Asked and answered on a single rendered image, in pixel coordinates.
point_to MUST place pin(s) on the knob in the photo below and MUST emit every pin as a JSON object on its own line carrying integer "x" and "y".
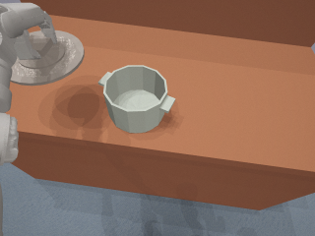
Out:
{"x": 41, "y": 44}

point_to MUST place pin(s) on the left robot hand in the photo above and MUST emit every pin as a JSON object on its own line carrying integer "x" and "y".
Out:
{"x": 31, "y": 16}

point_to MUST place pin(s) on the table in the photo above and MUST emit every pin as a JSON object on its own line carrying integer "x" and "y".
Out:
{"x": 241, "y": 131}

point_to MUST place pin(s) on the pot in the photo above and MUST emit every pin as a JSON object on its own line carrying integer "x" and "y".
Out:
{"x": 136, "y": 97}

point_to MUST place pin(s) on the lid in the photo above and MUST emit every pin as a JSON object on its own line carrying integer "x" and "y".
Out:
{"x": 61, "y": 60}

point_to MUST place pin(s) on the left robot forearm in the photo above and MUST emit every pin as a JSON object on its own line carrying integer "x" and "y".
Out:
{"x": 11, "y": 27}

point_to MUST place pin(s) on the left robot upper arm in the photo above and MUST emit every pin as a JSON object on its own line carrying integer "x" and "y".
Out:
{"x": 9, "y": 138}

